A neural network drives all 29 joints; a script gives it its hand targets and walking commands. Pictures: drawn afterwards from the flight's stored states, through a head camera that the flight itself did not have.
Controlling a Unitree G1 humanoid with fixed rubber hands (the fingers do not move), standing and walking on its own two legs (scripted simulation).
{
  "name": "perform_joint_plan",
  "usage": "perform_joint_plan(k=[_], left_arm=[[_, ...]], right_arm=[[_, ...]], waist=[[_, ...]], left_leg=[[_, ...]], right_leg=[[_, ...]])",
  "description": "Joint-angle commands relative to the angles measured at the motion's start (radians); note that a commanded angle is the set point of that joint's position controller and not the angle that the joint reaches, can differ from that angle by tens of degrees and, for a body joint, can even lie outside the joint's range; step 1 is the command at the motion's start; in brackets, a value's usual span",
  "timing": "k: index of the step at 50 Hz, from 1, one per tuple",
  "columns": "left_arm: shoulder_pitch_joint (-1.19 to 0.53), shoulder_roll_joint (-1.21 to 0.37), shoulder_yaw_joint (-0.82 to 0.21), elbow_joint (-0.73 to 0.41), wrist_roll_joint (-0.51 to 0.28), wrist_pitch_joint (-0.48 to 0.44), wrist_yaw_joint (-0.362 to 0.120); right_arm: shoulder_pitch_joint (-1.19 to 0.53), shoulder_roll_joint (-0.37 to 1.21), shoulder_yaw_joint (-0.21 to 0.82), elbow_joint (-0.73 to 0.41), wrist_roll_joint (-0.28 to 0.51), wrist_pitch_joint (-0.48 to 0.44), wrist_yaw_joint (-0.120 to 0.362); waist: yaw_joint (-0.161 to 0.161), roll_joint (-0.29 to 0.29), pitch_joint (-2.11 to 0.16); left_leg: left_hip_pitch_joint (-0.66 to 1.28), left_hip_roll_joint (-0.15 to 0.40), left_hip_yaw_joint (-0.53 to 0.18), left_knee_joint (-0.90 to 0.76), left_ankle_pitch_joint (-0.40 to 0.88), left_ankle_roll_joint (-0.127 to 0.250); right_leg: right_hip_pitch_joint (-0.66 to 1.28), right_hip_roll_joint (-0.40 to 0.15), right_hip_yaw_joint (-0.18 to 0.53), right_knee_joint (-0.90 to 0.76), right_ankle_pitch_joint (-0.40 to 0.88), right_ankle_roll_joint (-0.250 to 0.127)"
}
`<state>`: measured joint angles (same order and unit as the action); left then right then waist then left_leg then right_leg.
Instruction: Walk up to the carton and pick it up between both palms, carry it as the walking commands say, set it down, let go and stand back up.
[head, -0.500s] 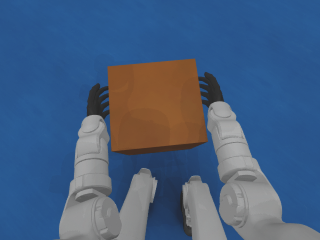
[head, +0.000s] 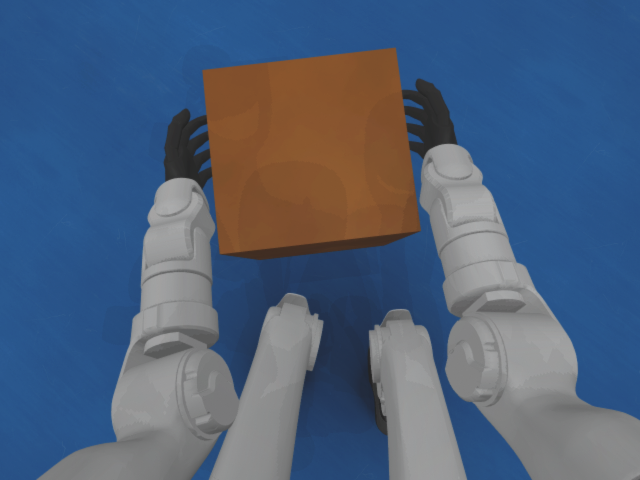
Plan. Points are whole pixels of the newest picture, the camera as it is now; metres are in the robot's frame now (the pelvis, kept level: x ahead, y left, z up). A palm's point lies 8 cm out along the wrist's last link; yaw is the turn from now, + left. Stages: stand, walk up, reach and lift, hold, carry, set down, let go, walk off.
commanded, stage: set down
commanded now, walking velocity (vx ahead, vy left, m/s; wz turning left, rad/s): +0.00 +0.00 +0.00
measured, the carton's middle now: (312, 176) +0.46 +0.08 -0.16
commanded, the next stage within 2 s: none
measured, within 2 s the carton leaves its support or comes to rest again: neither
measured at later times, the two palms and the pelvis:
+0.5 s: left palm (210, 183) +0.44 +0.22 -0.17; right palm (418, 152) +0.51 -0.07 -0.17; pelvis -0.02 +0.00 -0.07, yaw +0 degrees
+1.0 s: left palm (226, 187) +0.46 +0.23 -0.26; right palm (404, 159) +0.54 -0.06 -0.26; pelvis -0.02 +0.00 -0.12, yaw +0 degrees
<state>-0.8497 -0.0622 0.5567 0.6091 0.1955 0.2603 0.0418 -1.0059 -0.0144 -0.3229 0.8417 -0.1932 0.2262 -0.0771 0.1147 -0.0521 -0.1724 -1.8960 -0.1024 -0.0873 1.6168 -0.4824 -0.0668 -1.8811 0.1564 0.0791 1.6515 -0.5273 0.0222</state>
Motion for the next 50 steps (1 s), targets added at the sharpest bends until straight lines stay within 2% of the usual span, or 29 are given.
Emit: perform_joint_plan(k=[1, 19, 50], left_arm=[[-0.634, -0.831, -0.512, 0.042, -0.097, 0.004, -0.196], [-0.809, -0.772, -0.471, 0.054, -0.105, 0.016, -0.199], [-0.975, -0.642, -0.499, 0.055, -0.174, -0.028, -0.212]], right_arm=[[-0.509, 0.923, 0.384, 0.024, 0.072, -0.018, 0.15], [-0.666, 0.869, 0.346, 0.084, 0.085, 0.001, 0.162], [-0.834, 0.754, 0.413, 0.108, 0.177, -0.033, 0.152]], waist=[[0.049, -0.041, -0.897], [0.059, -0.047, -0.93], [0.085, -0.071, -0.9]], left_leg=[[0.518, -0.052, 0.148, -0.104, 0.281, 0.005], [0.41, -0.041, 0.173, 0.036, 0.263, 0.004], [0.277, -0.01, 0.191, 0.275, 0.321, 0.01]], right_leg=[[0.438, 0.048, -0.091, -0.145, 0.181, -0.006], [0.281, 0.05, -0.119, -0.003, 0.147, -0.007], [0.149, 0.032, -0.124, 0.238, 0.208, -0.01]])
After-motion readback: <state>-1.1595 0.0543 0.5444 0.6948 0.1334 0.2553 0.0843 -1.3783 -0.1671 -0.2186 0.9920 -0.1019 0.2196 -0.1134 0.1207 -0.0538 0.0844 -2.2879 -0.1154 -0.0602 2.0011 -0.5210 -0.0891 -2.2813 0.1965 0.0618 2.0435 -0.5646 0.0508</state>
